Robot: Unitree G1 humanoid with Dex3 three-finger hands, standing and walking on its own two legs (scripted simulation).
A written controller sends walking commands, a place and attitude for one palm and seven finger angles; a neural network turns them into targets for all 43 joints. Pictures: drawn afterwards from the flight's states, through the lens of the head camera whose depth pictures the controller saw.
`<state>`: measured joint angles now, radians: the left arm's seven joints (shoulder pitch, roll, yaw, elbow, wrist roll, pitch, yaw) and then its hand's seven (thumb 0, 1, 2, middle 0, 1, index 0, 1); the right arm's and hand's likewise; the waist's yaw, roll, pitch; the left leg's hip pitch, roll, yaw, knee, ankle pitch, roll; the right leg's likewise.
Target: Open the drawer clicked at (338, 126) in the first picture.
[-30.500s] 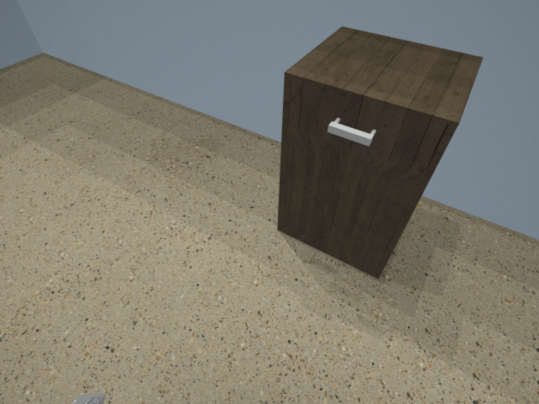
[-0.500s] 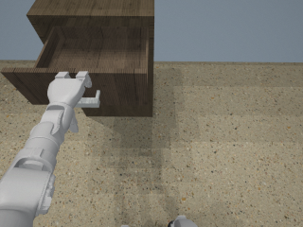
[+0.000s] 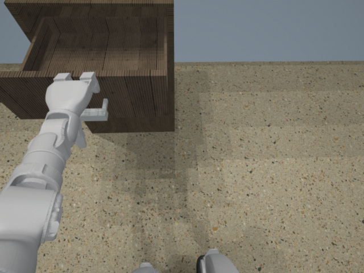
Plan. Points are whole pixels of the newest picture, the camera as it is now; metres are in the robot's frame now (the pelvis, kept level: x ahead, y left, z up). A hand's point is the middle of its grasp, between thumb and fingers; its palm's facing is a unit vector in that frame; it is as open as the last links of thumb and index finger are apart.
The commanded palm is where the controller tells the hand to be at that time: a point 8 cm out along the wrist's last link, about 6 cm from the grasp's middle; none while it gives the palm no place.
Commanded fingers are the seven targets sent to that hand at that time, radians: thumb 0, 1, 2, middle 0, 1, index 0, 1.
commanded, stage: move the hooked fingers above the handle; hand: left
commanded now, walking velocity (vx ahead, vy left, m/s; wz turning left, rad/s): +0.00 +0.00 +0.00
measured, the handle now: (83, 108) +0.54 +0.24 -0.04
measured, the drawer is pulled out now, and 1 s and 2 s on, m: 0.29 0.29 0.29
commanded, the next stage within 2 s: lower the fingers behind the handle in 0.98 s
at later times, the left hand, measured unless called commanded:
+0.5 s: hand (77, 110) +0.49 +0.23 +0.01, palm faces -0.03 -0.04 -1.00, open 13.8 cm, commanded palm +0.47 +0.22 +0.07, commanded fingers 0.00 -0.50 0.30 -0.30 -1.20 -0.30 -1.20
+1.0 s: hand (74, 115) +0.48 +0.23 +0.01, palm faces -0.05 -0.02 -1.00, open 13.8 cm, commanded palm +0.47 +0.23 +0.07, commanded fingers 0.00 -0.50 0.30 -0.30 -1.20 -0.30 -1.20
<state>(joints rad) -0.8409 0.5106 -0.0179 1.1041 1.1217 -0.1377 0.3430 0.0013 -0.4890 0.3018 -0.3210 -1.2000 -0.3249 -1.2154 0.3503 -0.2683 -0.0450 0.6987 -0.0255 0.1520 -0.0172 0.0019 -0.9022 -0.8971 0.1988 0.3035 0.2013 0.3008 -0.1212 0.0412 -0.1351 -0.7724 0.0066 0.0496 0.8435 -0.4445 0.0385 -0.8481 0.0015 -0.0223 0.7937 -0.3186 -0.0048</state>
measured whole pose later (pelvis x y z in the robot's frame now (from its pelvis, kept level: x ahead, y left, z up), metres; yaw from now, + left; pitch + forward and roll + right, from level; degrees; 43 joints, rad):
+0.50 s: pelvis +0.01 +0.01 +0.00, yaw +1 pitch +22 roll -2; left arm -0.83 0.49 -0.03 1.06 1.12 -0.15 0.37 0.00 -0.49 0.30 -0.33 -1.20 -0.33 -1.21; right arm 0.34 -0.26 -0.06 0.71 -0.04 0.15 0.00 0.00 -0.90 -0.90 0.20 0.30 0.20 0.30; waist -0.11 0.04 -0.15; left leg -0.80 0.00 0.03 0.88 -0.47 0.04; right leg -0.85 0.00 -0.04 0.81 -0.34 0.00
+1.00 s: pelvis +0.01 +0.00 +0.00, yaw +1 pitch +21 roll -1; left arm -0.78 0.49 -0.03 1.05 1.12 -0.15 0.36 0.00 -0.49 0.30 -0.32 -1.20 -0.32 -1.20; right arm 0.33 -0.27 -0.07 0.70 -0.03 0.15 -0.01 0.00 -0.90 -0.90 0.20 0.30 0.20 0.30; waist -0.09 0.04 -0.14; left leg -0.76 0.00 0.03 0.85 -0.46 0.04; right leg -0.82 0.00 -0.04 0.79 -0.33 0.00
